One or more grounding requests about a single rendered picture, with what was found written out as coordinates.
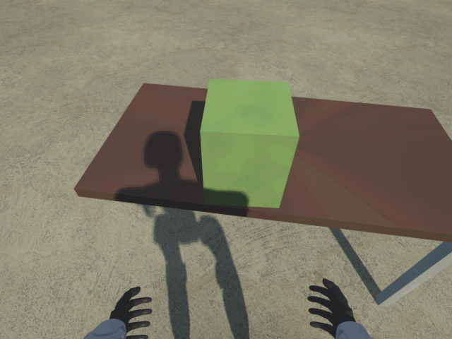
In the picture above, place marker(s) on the robot right forearm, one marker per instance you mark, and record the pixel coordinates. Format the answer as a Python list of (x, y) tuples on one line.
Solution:
[(351, 330)]

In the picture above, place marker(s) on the right robot hand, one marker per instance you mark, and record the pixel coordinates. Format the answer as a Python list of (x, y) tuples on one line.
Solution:
[(341, 312)]

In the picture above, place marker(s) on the left robot hand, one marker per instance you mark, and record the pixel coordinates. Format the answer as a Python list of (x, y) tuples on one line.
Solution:
[(122, 312)]

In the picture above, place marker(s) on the carton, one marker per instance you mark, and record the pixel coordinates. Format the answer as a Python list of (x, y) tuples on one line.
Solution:
[(249, 136)]

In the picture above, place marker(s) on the table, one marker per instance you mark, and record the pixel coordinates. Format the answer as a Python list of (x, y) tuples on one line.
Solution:
[(357, 166)]

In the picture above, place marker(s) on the robot left forearm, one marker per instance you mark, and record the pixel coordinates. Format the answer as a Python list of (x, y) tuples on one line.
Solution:
[(109, 329)]

